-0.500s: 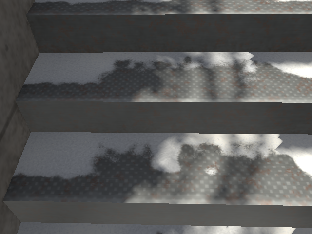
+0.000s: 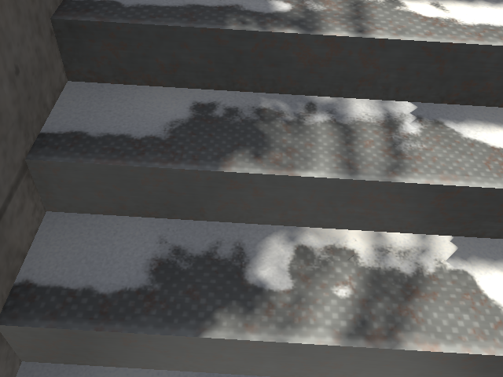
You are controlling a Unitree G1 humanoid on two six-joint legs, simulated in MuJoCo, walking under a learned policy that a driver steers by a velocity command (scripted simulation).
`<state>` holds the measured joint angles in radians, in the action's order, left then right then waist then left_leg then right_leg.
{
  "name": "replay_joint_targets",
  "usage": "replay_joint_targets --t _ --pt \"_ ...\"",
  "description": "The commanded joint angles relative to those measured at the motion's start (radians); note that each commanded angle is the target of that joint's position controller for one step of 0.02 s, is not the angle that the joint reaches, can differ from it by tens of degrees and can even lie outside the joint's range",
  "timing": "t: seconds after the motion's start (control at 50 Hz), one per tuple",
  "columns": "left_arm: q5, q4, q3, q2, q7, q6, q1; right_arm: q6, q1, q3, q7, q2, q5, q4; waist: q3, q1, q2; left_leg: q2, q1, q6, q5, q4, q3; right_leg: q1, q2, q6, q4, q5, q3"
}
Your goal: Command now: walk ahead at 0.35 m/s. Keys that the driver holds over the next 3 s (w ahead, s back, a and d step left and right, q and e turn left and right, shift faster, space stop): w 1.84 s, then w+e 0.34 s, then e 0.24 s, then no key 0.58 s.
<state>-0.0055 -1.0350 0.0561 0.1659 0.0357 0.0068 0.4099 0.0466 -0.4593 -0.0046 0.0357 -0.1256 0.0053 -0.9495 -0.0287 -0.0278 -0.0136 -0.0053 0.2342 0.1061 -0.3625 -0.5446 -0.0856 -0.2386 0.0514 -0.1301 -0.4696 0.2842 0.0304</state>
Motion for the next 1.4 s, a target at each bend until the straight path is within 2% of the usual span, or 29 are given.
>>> replay_joint_targets --t 0.02,0.04,0.06,0.14,0.28,0.32,0.36,0.4,0.44,0.46,0.48,0.54,0.6,0.72,0.82,0.84,0.88,0.9,0.92,0.94,0.96,1.02,1.08,1.22,1.3,1.32,1.34,1.36,1.4 --pt "-0.001 0.101 0.000 -0.003 -0.018 0.047 -0.201 0.009 -0.403 0.025 0.026 -0.080 0.011 -0.082 0.083 0.190 0.259 -0.205 -0.399 0.038 -0.091 0.323 0.364 -0.547 -0.030 -0.050 -0.423 0.159 -0.011" --pt "0.015 0.107 0.005 0.003 -0.034 0.060 -0.145 0.002 -0.330 0.059 0.027 -0.198 0.005 -0.045 0.077 0.145 0.361 -0.376 -0.330 0.155 -0.421 0.489 0.751 -0.695 0.003 0.005 -0.779 0.128 0.033" --pt "0.043 0.126 0.004 0.004 -0.036 0.067 -0.178 0.004 -0.224 0.065 0.025 -0.196 -0.007 -0.034 0.141 0.103 0.263 -0.403 -0.252 0.230 -0.554 0.513 0.803 -0.832 -0.038 0.027 -1.156 0.101 -0.006" --pt "0.032 0.250 -0.050 -0.110 -0.032 0.090 -0.314 0.057 -0.229 0.024 -0.005 -0.062 0.023 -0.115 0.162 0.058 -0.013 -0.279 -0.227 0.123 -0.216 0.335 0.414 -1.216 -0.054 -0.002 -1.794 0.030 -0.040" --pt "0.008 0.486 -0.115 -0.117 -0.025 0.030 -0.558 0.100 -0.178 -0.003 -0.017 -0.059 -0.009 -0.149 0.238 0.035 0.065 -0.174 0.131 0.050 -0.103 0.530 0.208 -1.125 -0.122 0.001 -1.443 -0.005 0.120" --pt "-0.016 0.533 -0.138 -0.122 -0.034 0.009 -0.613 0.061 -0.207 0.001 0.023 -0.063 -0.058 -0.170 0.176 0.062 0.123 -0.164 0.135 0.078 0.371 0.715 0.106 -0.746 -0.131 -0.029 -1.048 0.062 0.196" --pt "-0.045 0.448 -0.123 -0.112 -0.027 0.010 -0.464 0.071 -0.251 0.010 0.032 -0.144 -0.064 -0.133 -0.059 0.017 0.121 -0.196 -0.013 0.062 1.592 0.465 0.016 -0.329 0.023 -0.062 -0.925 0.077 0.295" --pt "-0.006 0.370 -0.080 -0.035 -0.018 0.001 -0.178 0.097 -0.196 0.043 0.016 -0.243 -0.040 -0.093 -0.234 -0.138 0.260 -0.293 -0.296 0.086 1.936 0.089 0.060 -0.216 0.048 -0.105 -0.750 0.235 0.171" --pt "0.059 0.296 -0.013 0.124 -0.023 0.007 -0.001 0.125 -0.100 0.056 -0.038 -0.215 -0.030 0.006 -0.318 -0.198 0.126 -0.166 -0.003 0.052 1.448 -0.451 0.069 0.075 -0.111 -0.188 -0.420 0.529 -0.296" --pt "0.045 0.253 0.025 0.208 -0.019 -0.010 0.031 0.126 -0.020 0.059 -0.087 -0.117 0.004 0.073 -0.277 -0.179 -0.190 0.091 0.367 0.012 0.298 -0.886 0.122 0.137 -0.311 -0.298 0.110 0.864 -0.942" --pt "0.006 0.260 0.031 0.181 -0.011 0.012 -0.094 0.128 0.019 0.080 -0.101 -0.102 0.047 0.108 -0.180 -0.110 -0.138 0.081 0.531 0.005 0.301 -1.313 0.339 0.054 -0.336 -0.239 0.271 0.732 -1.116" --pt "0.036 0.105 0.000 -0.013 -0.024 0.071 -0.143 0.081 0.167 0.043 -0.038 0.027 0.043 0.260 0.063 0.054 0.111 0.030 0.759 0.034 0.319 -1.609 0.249 -0.203 -0.307 -0.117 0.075 0.344 -0.563" --pt "0.048 0.003 -0.029 -0.094 -0.047 0.107 -0.055 0.025 0.146 -0.004 -0.021 0.128 0.011 0.256 0.122 0.111 0.069 0.031 0.902 0.061 0.234 -1.588 0.290 -0.212 -0.230 -0.016 0.065 0.056 -0.221" --pt "0.019 -0.033 -0.016 0.093 -0.063 0.168 0.087 -0.010 0.489 -0.023 0.033 0.082 0.003 0.440 0.171 0.059 -0.047 0.020 1.213 0.046 -0.032 -1.682 0.101 -0.045 -0.254 -0.035 0.269 -0.161 -0.142" --pt "-0.004 -0.052 -0.006 0.116 0.011 0.135 0.221 -0.019 0.659 -0.056 -0.025 0.051 0.009 0.518 0.064 -0.020 -0.029 -0.086 0.873 0.048 -0.040 -0.992 -0.098 0.126 -0.232 -0.055 0.517 -0.466 -0.065" --pt "-0.033 -0.009 -0.022 0.085 0.024 0.119 0.104 -0.008 0.556 -0.066 -0.028 0.068 -0.012 0.456 -0.059 0.063 -0.050 0.008 0.464 0.057 -0.036 -0.769 -0.163 0.024 -0.177 -0.065 0.372 -1.284 0.058" --pt "-0.027 0.028 0.019 0.246 0.011 0.152 0.095 -0.022 0.202 -0.014 -0.003 -0.043 -0.036 0.346 -0.319 0.206 -0.237 0.070 0.161 0.080 -0.024 -0.676 -0.086 0.210 -0.301 -0.084 0.017 -1.883 -0.003" --pt "-0.049 0.056 0.039 0.278 -0.013 0.171 0.035 -0.018 0.098 0.013 -0.011 -0.130 0.001 0.304 -0.385 0.255 -0.223 0.093 0.061 0.089 -0.010 -0.455 -0.039 0.266 -0.281 -0.048 -0.212 -1.785 0.017" --pt "-0.034 0.095 0.033 0.196 -0.041 0.183 0.102 -0.002 0.032 0.057 -0.017 -0.241 0.043 0.258 -0.448 0.224 -0.028 -0.078 -0.127 0.177 -0.239 -0.264 0.334 0.044 -0.176 0.000 -0.567 -1.335 -0.017" --pt "0.013 0.153 0.037 0.143 -0.084 0.185 0.038 -0.032 0.043 0.081 -0.004 -0.277 0.047 0.219 -0.437 0.211 0.224 -0.269 -0.182 0.297 -0.503 0.147 0.918 -0.269 0.085 0.045 -1.070 -0.201 -0.074" --pt "0.072 0.236 0.034 0.061 -0.089 0.163 -0.018 -0.032 0.208 0.086 -0.012 -0.232 0.027 0.231 -0.366 0.115 0.153 -0.286 -0.083 0.227 -0.678 0.225 1.025 -0.456 0.035 0.038 -1.400 -0.193 -0.233" --pt "0.066 0.356 -0.023 -0.082 -0.051 0.138 -0.140 0.024 0.170 0.057 -0.028 -0.051 0.011 0.019 -0.018 0.010 -0.081 -0.239 0.120 0.118 -0.151 0.137 0.605 -0.753 -0.006 -0.019 -1.674 -0.301 -0.189" --pt "0.036 0.356 -0.070 -0.167 -0.037 0.092 -0.118 0.059 0.074 0.032 -0.045 0.046 0.020 -0.098 0.082 -0.037 -0.022 -0.167 0.137 0.049 0.123 0.139 0.295 -0.933 -0.021 -0.043 -1.705 -0.186 -0.202" --pt "0.021 0.570 -0.121 -0.151 0.005 0.051 -0.535 0.117 -0.044 0.027 -0.052 -0.088 0.000 -0.149 0.145 -0.015 0.059 -0.159 0.069 0.012 0.074 0.391 0.173 -1.178 -0.111 -0.040 -1.561 0.050 0.002" --pt "0.028 0.603 -0.122 -0.126 -0.041 0.026 -0.618 0.100 -0.184 0.044 0.012 -0.125 -0.014 -0.141 0.037 0.092 0.066 -0.185 -0.110 0.100 0.416 0.604 0.159 -0.906 -0.153 -0.030 -1.157 0.058 0.139" --pt "0.003 0.568 -0.132 -0.152 -0.036 0.028 -0.573 0.081 -0.075 0.027 0.018 -0.079 -0.041 -0.103 -0.042 0.020 0.056 -0.131 -0.007 0.096 1.005 0.540 0.027 -0.536 -0.087 -0.041 -0.883 0.119 0.209" --pt "-0.020 0.519 -0.120 -0.114 -0.028 0.036 -0.503 0.080 -0.125 0.036 0.020 -0.144 -0.056 -0.076 -0.207 0.016 0.065 -0.154 -0.003 0.100 1.624 0.386 0.016 -0.260 0.031 -0.041 -0.891 0.086 0.271" --pt "-0.045 0.495 -0.096 -0.104 -0.021 0.032 -0.350 0.096 -0.164 0.068 0.019 -0.248 -0.024 -0.047 -0.252 -0.042 0.177 -0.216 -0.166 0.095 1.907 0.235 0.055 -0.243 0.050 -0.042 -0.820 0.144 0.230" --pt "0.026 0.420 -0.037 0.035 -0.021 0.016 -0.106 0.132 -0.057 0.084 -0.025 -0.270 -0.029 0.008 -0.347 -0.177 0.255 -0.239 -0.248 0.060 1.735 -0.194 0.075 -0.070 0.017 -0.105 -0.549 0.231 0.038"
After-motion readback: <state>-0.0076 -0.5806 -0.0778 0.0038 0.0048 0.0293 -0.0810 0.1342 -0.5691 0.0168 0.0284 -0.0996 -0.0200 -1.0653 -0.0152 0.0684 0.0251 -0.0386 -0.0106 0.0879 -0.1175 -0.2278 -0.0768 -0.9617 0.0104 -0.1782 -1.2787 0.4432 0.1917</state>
